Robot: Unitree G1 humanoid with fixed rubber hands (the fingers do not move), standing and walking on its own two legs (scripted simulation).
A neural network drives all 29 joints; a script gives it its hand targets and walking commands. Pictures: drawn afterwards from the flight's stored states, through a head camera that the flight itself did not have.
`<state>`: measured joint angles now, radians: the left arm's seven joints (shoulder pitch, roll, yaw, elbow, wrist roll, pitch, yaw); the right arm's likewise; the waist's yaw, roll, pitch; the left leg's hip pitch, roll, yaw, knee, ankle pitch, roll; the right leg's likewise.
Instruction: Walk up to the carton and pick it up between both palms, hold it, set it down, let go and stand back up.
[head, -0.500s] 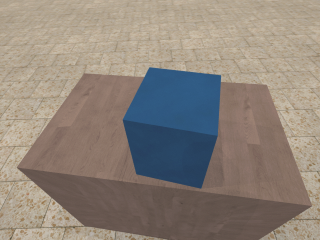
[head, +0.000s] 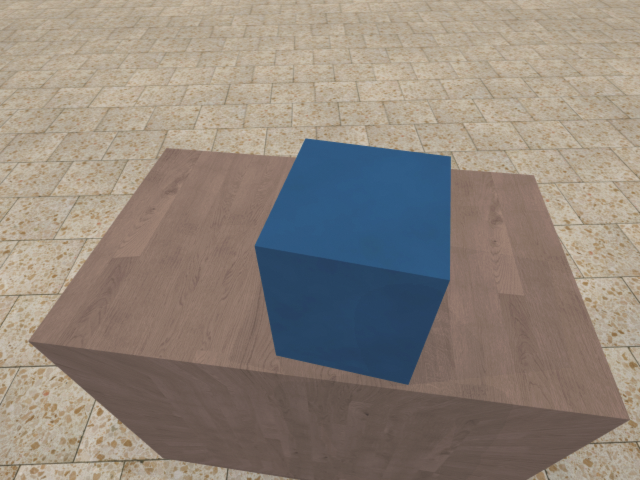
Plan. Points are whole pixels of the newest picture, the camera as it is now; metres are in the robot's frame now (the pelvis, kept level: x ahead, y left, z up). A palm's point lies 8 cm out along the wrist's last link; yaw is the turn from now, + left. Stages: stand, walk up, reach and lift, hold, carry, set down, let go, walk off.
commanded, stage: stand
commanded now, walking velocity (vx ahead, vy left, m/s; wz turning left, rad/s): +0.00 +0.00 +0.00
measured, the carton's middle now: (357, 262) +0.41 -0.03 +0.05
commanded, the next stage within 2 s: none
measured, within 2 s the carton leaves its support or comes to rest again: neither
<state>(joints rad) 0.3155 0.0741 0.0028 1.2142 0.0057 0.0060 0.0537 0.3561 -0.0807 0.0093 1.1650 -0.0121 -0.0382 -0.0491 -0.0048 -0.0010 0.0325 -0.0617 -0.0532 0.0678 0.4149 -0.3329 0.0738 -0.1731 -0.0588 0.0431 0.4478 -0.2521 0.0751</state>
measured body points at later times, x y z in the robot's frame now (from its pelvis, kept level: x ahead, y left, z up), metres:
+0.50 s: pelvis +0.01 -0.01 +0.00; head +0.02 -0.01 +0.45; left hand -0.03 +0.19 -0.16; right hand -0.05 -0.21 -0.16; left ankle -0.07 +0.07 -0.74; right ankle -0.01 -0.17 -0.74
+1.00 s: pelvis +0.01 -0.01 +0.00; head +0.02 -0.01 +0.45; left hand -0.02 +0.19 -0.17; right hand -0.02 -0.22 -0.16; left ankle -0.07 +0.07 -0.74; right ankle -0.01 -0.17 -0.74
